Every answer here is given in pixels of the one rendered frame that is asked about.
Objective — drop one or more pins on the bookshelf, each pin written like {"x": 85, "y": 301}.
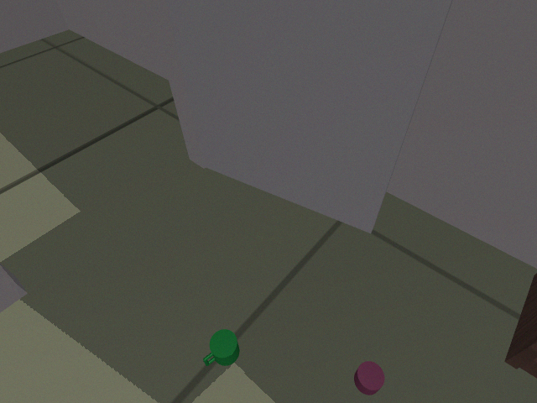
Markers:
{"x": 522, "y": 352}

